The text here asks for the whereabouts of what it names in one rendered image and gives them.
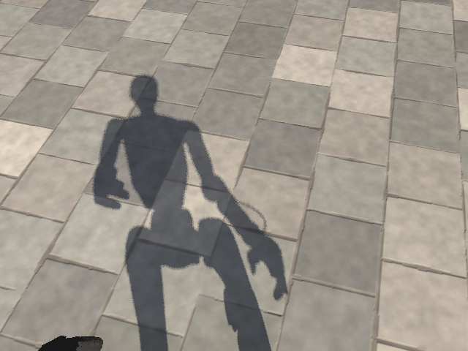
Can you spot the robot left hand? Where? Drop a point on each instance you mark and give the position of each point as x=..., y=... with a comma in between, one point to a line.
x=83, y=343

